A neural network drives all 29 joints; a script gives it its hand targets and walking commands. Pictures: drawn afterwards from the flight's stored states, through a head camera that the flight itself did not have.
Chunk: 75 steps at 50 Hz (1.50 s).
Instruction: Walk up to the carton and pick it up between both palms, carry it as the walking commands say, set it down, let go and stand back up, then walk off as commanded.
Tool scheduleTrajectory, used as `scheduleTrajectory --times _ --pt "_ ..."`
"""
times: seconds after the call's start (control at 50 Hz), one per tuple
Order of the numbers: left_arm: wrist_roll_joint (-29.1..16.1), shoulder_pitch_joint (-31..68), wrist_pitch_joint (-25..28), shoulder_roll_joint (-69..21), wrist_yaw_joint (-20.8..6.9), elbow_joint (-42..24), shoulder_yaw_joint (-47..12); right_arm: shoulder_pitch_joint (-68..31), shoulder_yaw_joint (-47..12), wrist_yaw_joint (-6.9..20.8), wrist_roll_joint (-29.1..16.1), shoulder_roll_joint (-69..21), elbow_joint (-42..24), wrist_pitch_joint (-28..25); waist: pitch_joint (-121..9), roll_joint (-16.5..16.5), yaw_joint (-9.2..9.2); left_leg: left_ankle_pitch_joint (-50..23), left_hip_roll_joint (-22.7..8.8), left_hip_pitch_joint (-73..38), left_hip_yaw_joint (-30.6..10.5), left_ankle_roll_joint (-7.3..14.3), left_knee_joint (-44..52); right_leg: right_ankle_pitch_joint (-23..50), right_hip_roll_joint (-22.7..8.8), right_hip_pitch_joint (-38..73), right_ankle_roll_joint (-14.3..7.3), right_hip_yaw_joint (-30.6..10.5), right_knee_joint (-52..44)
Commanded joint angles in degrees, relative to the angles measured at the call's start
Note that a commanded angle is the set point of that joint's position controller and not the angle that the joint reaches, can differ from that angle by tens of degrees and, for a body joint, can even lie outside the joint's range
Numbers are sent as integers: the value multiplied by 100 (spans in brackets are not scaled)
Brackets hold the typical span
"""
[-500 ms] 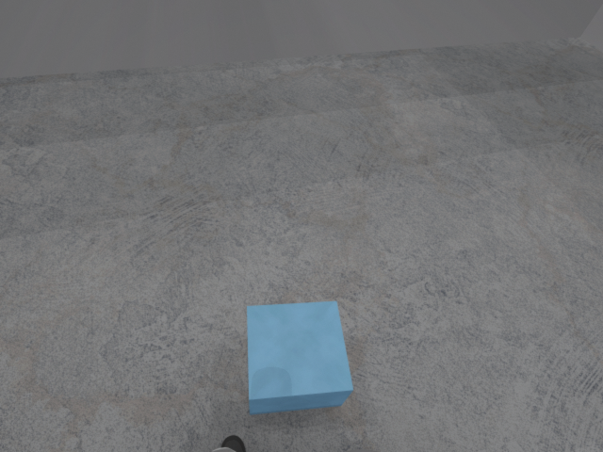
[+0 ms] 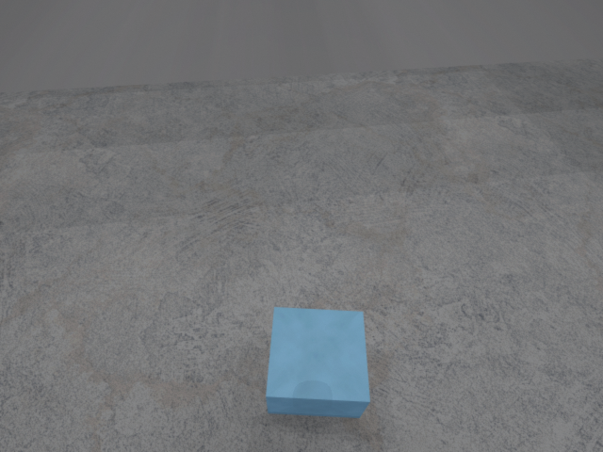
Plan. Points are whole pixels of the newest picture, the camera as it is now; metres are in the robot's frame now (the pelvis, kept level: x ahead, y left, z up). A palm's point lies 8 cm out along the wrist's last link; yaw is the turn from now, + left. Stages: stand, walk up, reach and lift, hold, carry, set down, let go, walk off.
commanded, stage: walk up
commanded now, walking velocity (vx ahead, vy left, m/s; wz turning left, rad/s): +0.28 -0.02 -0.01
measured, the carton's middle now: (316, 361) +0.49 -0.05 -0.69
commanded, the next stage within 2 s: none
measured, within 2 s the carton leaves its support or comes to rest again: neither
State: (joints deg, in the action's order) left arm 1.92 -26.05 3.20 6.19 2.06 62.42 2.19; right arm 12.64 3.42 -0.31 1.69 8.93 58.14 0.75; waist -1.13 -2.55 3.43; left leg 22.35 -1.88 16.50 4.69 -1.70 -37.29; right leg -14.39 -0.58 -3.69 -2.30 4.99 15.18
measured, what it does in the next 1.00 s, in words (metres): steps on the spot: left foot, then right foot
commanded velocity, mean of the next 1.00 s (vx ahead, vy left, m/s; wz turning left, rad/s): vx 0.00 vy -0.11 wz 0.00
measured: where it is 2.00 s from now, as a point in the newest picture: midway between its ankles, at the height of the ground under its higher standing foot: outside the picture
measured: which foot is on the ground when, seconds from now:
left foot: up 0.00-0.10, down 0.12-1.00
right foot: down 0.00-0.14, up 0.16-0.48, down 0.50-0.78, up 0.80-1.00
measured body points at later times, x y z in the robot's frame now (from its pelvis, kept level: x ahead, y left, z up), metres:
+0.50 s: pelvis +0.10 +0.04 -0.01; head +0.13 +0.06 +0.43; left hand +0.15 +0.28 -0.18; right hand +0.07 -0.17 -0.17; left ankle +0.03 +0.13 -0.75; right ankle +0.14 -0.08 -0.75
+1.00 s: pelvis +0.05 +0.04 +0.00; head +0.10 +0.08 +0.44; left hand +0.14 +0.28 -0.17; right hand +0.04 -0.21 -0.13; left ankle +0.05 +0.13 -0.75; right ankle +0.02 -0.16 -0.65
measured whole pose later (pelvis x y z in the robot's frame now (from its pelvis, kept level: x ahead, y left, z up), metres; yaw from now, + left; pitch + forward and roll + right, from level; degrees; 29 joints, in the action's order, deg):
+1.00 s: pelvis +0.05 +0.04 +0.00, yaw -2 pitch +1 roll -4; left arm 1.9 -6.6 -4.7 14.0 -0.3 57.3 4.2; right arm 17.9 2.0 -2.8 2.0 8.2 58.2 0.1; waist 4.2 -1.4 -1.2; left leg 13.6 -6.7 13.7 6.5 0.9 -26.1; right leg -17.6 2.0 -27.8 2.2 -5.7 61.3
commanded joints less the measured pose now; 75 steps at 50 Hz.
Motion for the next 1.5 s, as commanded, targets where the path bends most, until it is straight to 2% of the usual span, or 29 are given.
scheduleTrajectory --times 0.0,0.06,0.1,0.12,0.18,0.24,0.3,0.42,0.46,0.54,0.6,0.7,0.72,0.74,0.78,0.8,0.86,0.88,0.92,1.0,1.08,1.1,1.16,1.2,1.22,1.3,1.36,1.42,1.48 --pt "8 -738 14 917 23 148 192 -418 -79 -31 -61 -35 -534 -363 457 -347 -132 -150 105 559 337 150 1045 1306 -1649 838 -601 -1569 -73" --pt "-136 -168 25 669 -32 -17 75 966 29 -117 -37 372 -116 -406 -151 92 -848 -1312 -396 -2547 -80 326 1510 1792 -697 -1110 84 -428 1390" --pt "-39 216 -4 500 -32 -237 48 1557 281 -202 -16 1260 24 -367 81 1423 -1033 -3643 -2518 -3076 -2280 1173 2186 -1818 -82 -2985 429 -205 3728" --pt "5 375 -107 492 -28 -238 93 1189 144 -225 -56 1017 -48 -363 400 863 -802 -4395 -2590 -2136 -1906 1319 2118 -1948 -420 -2675 487 -589 4091" --pt "60 99 -271 336 -125 23 24 307 -4 -179 -10 726 -202 -420 1282 675 -423 -3568 -1935 -599 -1135 1075 2441 -988 -606 -2249 530 -561 4193" --pt "-61 -525 -420 282 -100 350 58 45 -94 -203 -35 512 -246 -450 744 946 -132 -6662 -1419 -962 -191 750 1761 -524 -319 -1788 602 -201 3592" --pt "-114 55 -492 322 -86 38 -28 328 -253 -236 -35 259 -60 -394 376 1230 -124 -6166 -809 -1066 257 651 1699 -1 -130 -1391 529 -42 2873" --pt "-113 770 -447 703 45 -256 22 753 -149 -225 -94 504 156 -214 257 844 -194 -4697 -1026 -923 -145 593 1322 1068 -229 -646 230 -42 1147" --pt "-29 590 -438 1478 85 -193 299 884 -1 -256 -111 795 -84 -209 35 -331 -357 -3260 -1017 -475 -324 343 900 3565 -871 -38 4 -372 1430" --pt "-67 1188 -613 1539 59 -404 331 1258 -126 -469 -191 233 -9 -24 28 -1116 -392 16 -259 87 77 134 -864 6143 -1621 -193 -927 -841 1327" --pt "-32 1409 -603 1314 150 -613 277 989 -154 -335 -205 256 -76 45 -502 -642 -318 1751 -274 394 -189 87 -1579 4881 -1807 -86 -1204 -1041 911" --pt "-74 2326 -698 1245 2 -800 202 1953 -132 -300 57 280 260 26 -254 653 -920 -708 -597 -681 -271 167 1220 754 -719 -1632 -380 -290 1363" --pt "-112 2301 -726 989 -54 -959 161 1988 13 -298 161 884 180 16 25 2285 -965 -1148 -2015 -931 -2033 487 2173 -727 -8 -2681 22 77 2441" --pt "-85 2339 -746 897 -68 -978 188 1416 42 -291 172 1136 -49 2 530 2384 -916 -1567 -2717 -110 -2691 1023 2644 -1595 270 -2856 212 -679 3609" --pt "1 2206 -800 1166 -150 -922 342 926 143 -351 120 1313 -236 12 919 1542 -699 -2021 -2737 514 -2342 1228 2592 -1464 148 -2790 256 -1335 4969" --pt "-102 2141 -766 1150 -174 -862 303 672 30 -323 131 993 -239 -31 1001 1370 -543 -1958 -2207 661 -1792 1064 2496 -969 23 -2514 306 -1386 4816" --pt "90 1795 -769 1284 -233 -679 310 716 77 -342 56 919 -308 -86 364 746 -393 -4737 -1866 -825 -990 808 1537 -615 236 -3090 440 -1179 5243" --pt "99 1685 -778 1216 -240 -683 306 827 105 -337 0 955 -271 -118 113 755 -406 -4771 -1813 -1187 -861 785 1504 -456 266 -3086 467 -1121 5285" --pt "-26 1674 -752 899 -248 -695 222 725 56 -262 11 735 -270 -223 -83 958 -370 -2177 -1491 -1283 -701 569 2048 -66 263 -2789 509 -922 4353" --pt "-155 2112 -755 735 -231 -961 139 1088 135 -262 57 1015 -208 -210 145 1476 -686 -2129 -1674 -1348 -869 785 2057 -499 68 -2463 689 -639 2874" --pt "-233 1445 -573 714 -156 -592 28 810 124 -111 34 998 -220 -138 -54 1785 -531 -2021 -1420 -775 -603 769 1814 -238 69 -662 581 -104 781" --pt "-206 1251 -447 796 -130 -552 4 818 132 -92 -33 912 -113 -105 -93 1465 -360 -1819 -1108 -531 -360 624 1537 622 11 -52 537 -170 118" --pt "-91 903 -279 1591 -55 -513 177 888 27 -109 -148 525 -230 -58 -130 -1148 -250 659 -317 465 -10 189 409 1735 -1694 168 -175 -2026 -177" --pt "-20 1340 -262 1301 -9 -602 23 718 18 -64 -85 474 -188 84 347 -582 -496 512 -387 61 -452 205 -99 638 -1600 -869 -323 -1609 -322" --pt "22 1663 -239 1264 1 -637 -19 771 -25 -64 -81 460 -161 104 599 -869 -526 319 -369 0 -409 198 57 414 -1467 -1042 -360 -1600 -408" --pt "-50 1466 -179 1041 26 -571 -41 822 -77 -123 -40 442 9 92 510 -908 -538 -91 -110 -148 -239 176 335 2590 -1164 -445 -343 -1083 134" --pt "-143 1448 -237 1011 41 -515 -31 1029 -128 -180 -44 449 128 25 456 -517 -659 -1517 -196 -1050 -250 125 1593 1661 -986 -721 -196 -984 250" --pt "-146 1162 -257 873 18 -469 -3 916 -106 -213 -22 696 163 -45 499 176 -369 -2287 -564 -1063 -581 224 1732 972 -618 -599 -46 -855 383" --pt "-140 1153 -272 844 12 -385 -1 764 -202 -184 -15 524 295 -69 822 521 -337 -1362 -399 -544 -519 218 1955 716 -542 -397 37 -778 251"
